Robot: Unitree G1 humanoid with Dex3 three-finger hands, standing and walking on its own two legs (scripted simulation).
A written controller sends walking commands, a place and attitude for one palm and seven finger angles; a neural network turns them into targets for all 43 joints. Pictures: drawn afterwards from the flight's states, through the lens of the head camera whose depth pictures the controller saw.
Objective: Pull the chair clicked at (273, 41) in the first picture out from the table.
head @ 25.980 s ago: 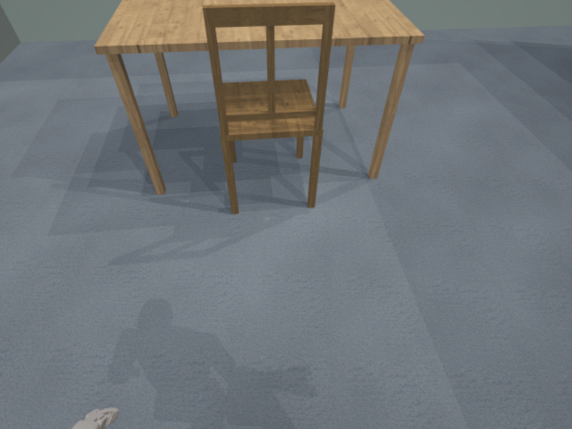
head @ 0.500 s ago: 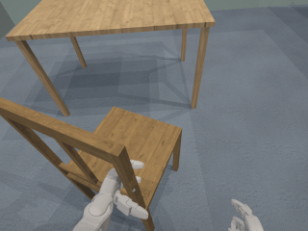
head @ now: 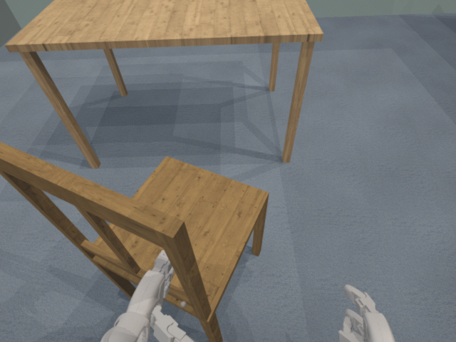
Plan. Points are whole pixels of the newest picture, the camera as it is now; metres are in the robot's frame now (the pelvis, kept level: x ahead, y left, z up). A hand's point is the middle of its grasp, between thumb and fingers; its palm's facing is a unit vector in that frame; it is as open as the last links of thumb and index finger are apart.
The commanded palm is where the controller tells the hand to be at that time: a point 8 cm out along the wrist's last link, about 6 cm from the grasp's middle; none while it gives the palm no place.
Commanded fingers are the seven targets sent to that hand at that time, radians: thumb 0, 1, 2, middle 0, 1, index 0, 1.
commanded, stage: draw the fingers out of the gap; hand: left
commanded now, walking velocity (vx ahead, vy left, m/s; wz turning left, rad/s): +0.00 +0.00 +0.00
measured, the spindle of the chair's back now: (112, 241) +0.33 +0.24 -0.04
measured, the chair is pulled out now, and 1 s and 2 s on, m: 0.67 0.67 0.67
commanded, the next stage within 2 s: draw the hand back to the body in 0.62 s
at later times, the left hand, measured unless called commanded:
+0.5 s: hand out of the picture +0.13 +0.09 -0.02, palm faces -0.22 -0.97 -0.07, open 17.5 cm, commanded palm +0.10 +0.13 -0.01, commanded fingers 0.00 -0.55 0.20 0.00 0.00 0.00 0.00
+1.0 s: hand out of the picture +0.13 +0.13 +0.06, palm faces +0.07 -1.00 +0.03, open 17.1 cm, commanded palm +0.08 +0.18 +0.05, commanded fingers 0.00 -0.55 0.20 0.00 0.00 0.00 0.00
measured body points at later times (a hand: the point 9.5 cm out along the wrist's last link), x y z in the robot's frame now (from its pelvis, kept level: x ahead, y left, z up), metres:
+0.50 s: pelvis -0.01 +0.02 -0.02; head +0.01 +0.00 +0.43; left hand +0.13 +0.14 -0.01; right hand +0.17 -0.21 -0.08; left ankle +0.00 +0.15 -0.69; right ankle -0.03 -0.10 -0.69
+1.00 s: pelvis -0.03 +0.02 -0.04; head +0.00 +0.02 +0.41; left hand +0.12 +0.18 +0.06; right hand +0.17 -0.19 -0.09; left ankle +0.00 +0.15 -0.69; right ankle -0.03 -0.10 -0.69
